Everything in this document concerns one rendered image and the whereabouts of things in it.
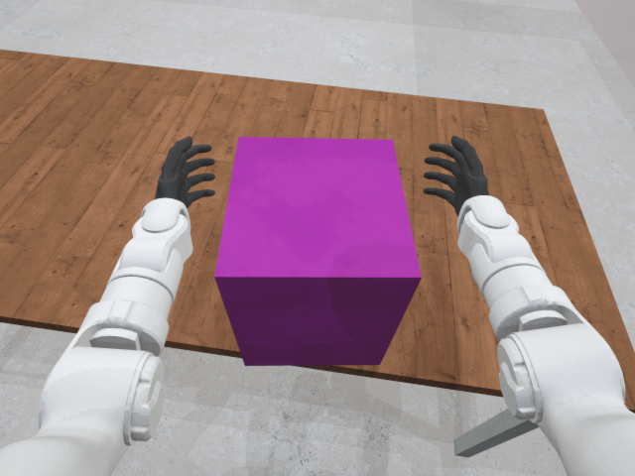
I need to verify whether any robot right forearm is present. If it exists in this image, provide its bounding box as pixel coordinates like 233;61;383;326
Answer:
457;195;625;403

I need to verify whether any table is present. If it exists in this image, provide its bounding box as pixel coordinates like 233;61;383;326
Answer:
0;50;635;457

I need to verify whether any left robot hand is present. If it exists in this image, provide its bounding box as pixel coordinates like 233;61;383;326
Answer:
155;136;215;209

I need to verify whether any right robot hand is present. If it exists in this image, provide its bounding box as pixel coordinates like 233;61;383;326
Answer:
424;136;489;216

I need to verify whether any carton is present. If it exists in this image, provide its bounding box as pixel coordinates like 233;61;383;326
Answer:
214;137;422;366

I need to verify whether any right robot upper arm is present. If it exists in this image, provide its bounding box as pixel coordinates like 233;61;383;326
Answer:
497;323;635;476

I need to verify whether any robot left forearm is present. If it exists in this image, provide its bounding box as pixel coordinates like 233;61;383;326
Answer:
38;198;193;429

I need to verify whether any left robot upper arm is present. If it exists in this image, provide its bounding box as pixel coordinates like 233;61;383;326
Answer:
0;346;164;476

